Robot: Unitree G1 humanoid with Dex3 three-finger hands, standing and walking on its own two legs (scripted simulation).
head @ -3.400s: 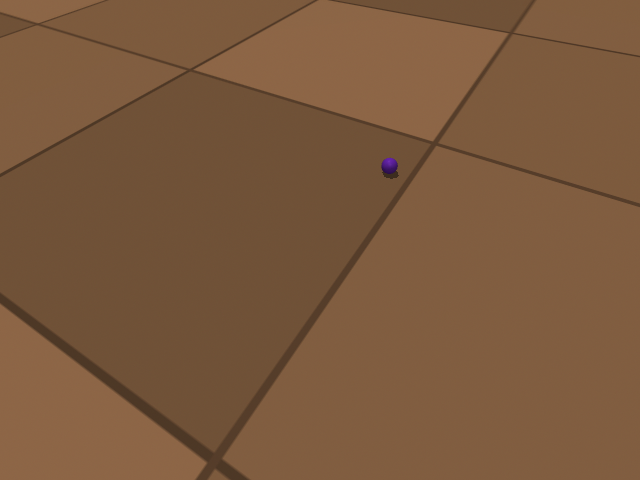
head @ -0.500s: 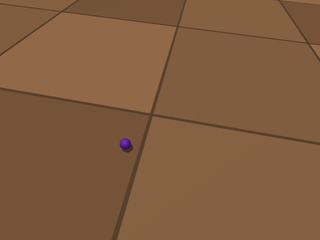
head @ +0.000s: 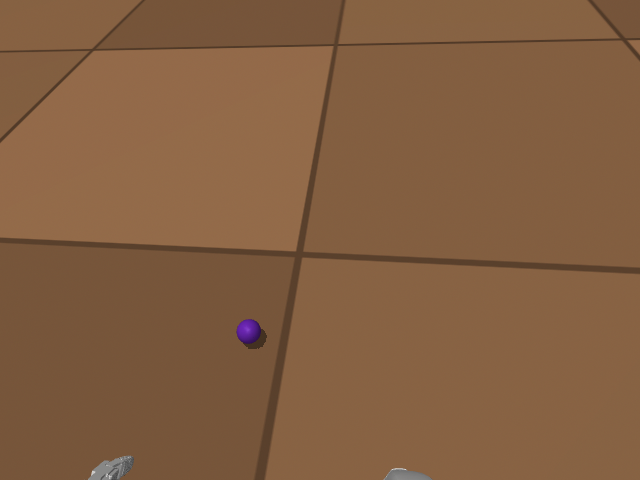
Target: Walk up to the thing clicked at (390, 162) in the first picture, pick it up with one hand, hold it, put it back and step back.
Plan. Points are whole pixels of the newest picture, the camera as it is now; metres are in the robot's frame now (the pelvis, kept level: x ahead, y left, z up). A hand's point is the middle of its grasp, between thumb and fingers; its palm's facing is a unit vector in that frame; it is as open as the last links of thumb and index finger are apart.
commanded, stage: walk up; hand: left
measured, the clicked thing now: (248, 331) +0.69 +0.27 -0.72
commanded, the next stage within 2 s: none
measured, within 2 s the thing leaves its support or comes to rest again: neither
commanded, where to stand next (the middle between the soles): +0.33 +0.01 m, yaw +2 degrees
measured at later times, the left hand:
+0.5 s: hand out of the picture +0.16 +0.31 -0.15, palm faces +0.01 -0.94 -0.34, open 7.4 cm
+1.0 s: hand (170, 370) +0.33 +0.25 -0.13, palm faces -0.04 -0.91 -0.41, open 7.4 cm
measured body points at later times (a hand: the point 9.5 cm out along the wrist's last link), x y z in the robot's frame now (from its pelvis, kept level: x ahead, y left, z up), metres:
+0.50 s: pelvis +0.15 +0.03 +0.00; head +0.16 +0.06 +0.45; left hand +0.16 +0.36 -0.13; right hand +0.22 -0.29 -0.09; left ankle +0.21 +0.15 -0.72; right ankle +0.10 -0.10 -0.70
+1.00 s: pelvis +0.24 -0.01 +0.00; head +0.28 -0.04 +0.45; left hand +0.33 +0.30 -0.10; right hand +0.32 -0.31 -0.14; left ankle +0.22 +0.14 -0.70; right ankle +0.34 -0.11 -0.72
